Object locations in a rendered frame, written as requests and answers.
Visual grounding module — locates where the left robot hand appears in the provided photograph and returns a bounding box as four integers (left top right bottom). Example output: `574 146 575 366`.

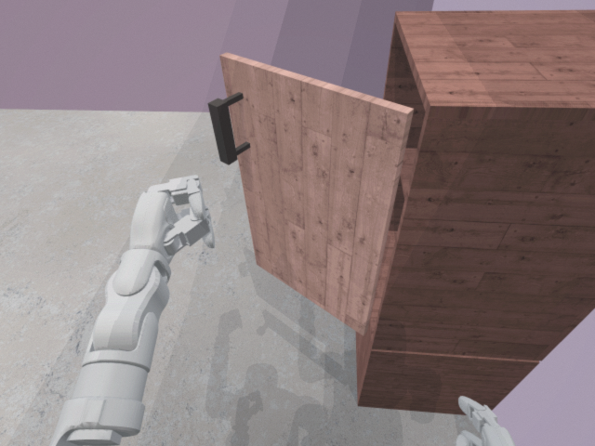
129 175 215 265

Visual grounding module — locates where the right robot hand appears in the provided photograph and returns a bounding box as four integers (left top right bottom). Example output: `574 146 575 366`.
456 396 516 446

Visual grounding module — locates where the left robot forearm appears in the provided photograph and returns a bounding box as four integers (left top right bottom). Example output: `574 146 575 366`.
49 248 171 446

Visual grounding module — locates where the cupboard door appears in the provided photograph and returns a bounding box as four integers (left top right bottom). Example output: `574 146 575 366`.
219 52 414 335

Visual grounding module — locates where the handle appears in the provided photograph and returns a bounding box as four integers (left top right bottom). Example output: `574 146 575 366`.
208 92 250 165

